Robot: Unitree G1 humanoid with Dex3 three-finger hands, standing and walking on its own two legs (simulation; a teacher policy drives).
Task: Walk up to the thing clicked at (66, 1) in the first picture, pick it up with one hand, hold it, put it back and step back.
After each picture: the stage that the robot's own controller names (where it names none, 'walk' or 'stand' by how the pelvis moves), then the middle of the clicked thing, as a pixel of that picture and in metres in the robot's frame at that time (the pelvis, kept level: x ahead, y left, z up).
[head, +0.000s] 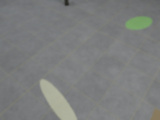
stand; out of the picture +2.36 +0.21 -0.65
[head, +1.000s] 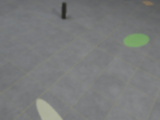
walk; (64, 11) +2.21 +0.20 -0.65
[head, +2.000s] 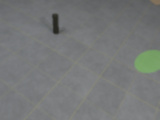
walk; (55, 24) +1.54 +0.21 -0.65
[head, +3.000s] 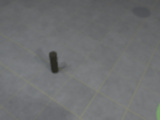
walk; (54, 63) +0.96 +0.19 -0.65
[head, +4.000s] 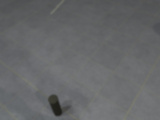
walk; (55, 106) +0.54 +0.23 -0.64
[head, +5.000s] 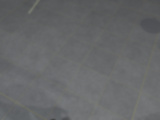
stand; out of the picture +0.32 +0.17 -0.61
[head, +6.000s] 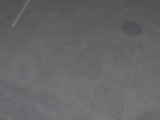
stand; out of the picture +0.31 +0.20 -0.65
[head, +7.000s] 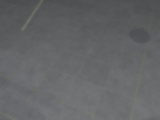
stand; out of the picture +0.30 +0.17 -0.66
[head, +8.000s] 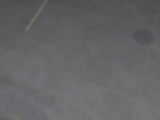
stand; out of the picture +0.31 +0.16 -0.66
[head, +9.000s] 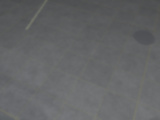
stand; out of the picture +0.30 +0.16 -0.66
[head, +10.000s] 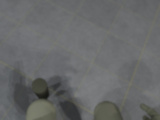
go down; (41, 90) +0.37 +0.16 -0.40
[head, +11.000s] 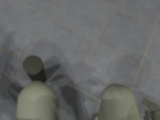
go down; (36, 73) +0.39 +0.18 -0.25
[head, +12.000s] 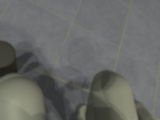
close in; (4, 64) +0.37 +0.21 -0.17
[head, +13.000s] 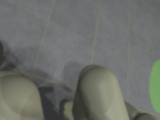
close; out of the picture +0.38 +0.22 -0.15
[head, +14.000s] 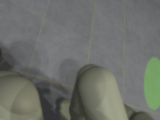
close; out of the picture +0.37 +0.22 -0.16
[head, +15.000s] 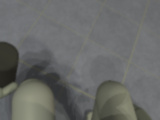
lift; (2, 74) +0.32 +0.25 -0.06
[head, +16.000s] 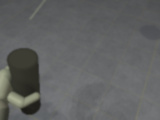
lift; (27, 86) +0.31 +0.16 +0.07
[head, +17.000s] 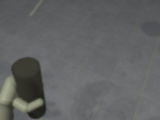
hold; (32, 92) +0.30 +0.16 +0.03
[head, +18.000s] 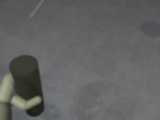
hold; (30, 90) +0.31 +0.17 +0.03
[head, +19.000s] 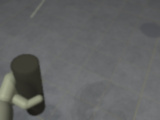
hold; (31, 89) +0.31 +0.16 +0.04
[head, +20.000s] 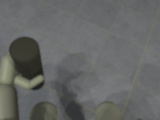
crouch; (31, 68) +0.38 +0.16 -0.03
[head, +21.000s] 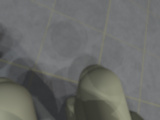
lower; out of the picture +0.40 +0.24 -0.16
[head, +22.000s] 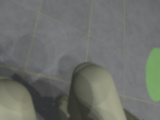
lower; out of the picture +0.40 +0.25 -0.16
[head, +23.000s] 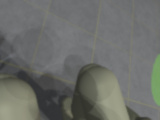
lower; out of the picture +0.39 +0.24 -0.16
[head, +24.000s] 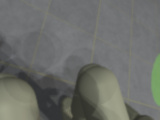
lower; out of the picture +0.38 +0.24 -0.16
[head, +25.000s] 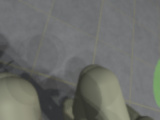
lower; out of the picture +0.37 +0.24 -0.16
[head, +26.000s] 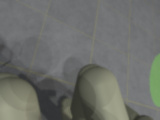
withdraw; out of the picture +0.38 +0.24 -0.16
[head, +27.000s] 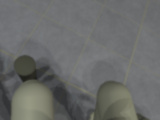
walk; (27, 73) +0.38 +0.20 -0.23
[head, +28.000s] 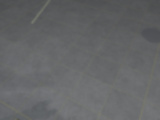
stand; out of the picture +0.31 +0.16 -0.59
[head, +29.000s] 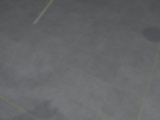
stand; out of the picture +0.34 +0.17 -0.60
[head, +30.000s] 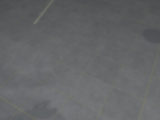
stand; out of the picture +0.33 +0.16 -0.60
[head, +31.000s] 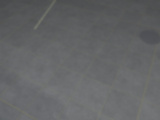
stand; out of the picture +0.34 +0.17 -0.65
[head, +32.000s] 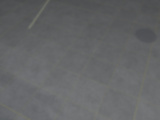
stand; out of the picture +0.32 +0.18 -0.65
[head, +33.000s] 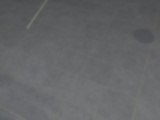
stand; out of the picture +0.31 +0.18 -0.66
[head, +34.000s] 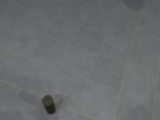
walk; (49, 105) +0.42 +0.19 -0.63
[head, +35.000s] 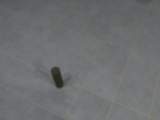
walk; (57, 78) +0.68 +0.23 -0.63
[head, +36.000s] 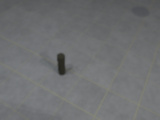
stand; (61, 64) +0.96 +0.16 -0.64
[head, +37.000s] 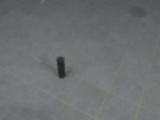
stand; (61, 68) +0.94 +0.17 -0.66
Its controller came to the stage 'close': yes
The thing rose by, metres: 0.67
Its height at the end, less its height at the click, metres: +0.00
